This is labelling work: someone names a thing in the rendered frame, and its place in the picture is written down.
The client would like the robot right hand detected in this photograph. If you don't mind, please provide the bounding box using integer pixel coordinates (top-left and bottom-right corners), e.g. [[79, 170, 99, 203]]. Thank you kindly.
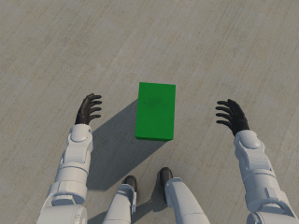
[[215, 99, 249, 137]]

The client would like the right robot foot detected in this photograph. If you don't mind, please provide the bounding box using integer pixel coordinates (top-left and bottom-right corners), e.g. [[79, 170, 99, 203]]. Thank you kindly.
[[160, 167, 173, 204]]

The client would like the right robot forearm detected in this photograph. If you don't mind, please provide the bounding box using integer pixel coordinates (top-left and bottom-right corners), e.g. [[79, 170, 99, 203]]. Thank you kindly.
[[234, 130, 299, 222]]

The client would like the left robot shin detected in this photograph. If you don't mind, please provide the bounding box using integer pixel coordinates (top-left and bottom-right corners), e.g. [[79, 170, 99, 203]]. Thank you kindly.
[[116, 184, 134, 192]]

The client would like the carton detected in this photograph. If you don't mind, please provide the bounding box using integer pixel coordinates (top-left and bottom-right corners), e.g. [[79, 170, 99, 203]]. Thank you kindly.
[[135, 82, 176, 142]]

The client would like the left robot forearm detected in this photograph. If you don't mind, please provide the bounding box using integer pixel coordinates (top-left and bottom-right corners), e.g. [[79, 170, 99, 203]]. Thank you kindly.
[[35, 123, 93, 224]]

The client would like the right robot upper arm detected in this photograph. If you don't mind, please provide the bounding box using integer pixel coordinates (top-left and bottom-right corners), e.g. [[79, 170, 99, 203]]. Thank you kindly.
[[246, 211, 299, 224]]

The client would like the left robot upper arm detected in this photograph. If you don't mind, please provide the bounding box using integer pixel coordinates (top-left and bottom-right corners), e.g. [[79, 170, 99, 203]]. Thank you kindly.
[[36, 204, 88, 224]]

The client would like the robot left hand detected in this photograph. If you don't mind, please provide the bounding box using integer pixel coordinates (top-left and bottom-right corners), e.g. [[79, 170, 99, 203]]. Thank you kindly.
[[75, 93, 103, 125]]

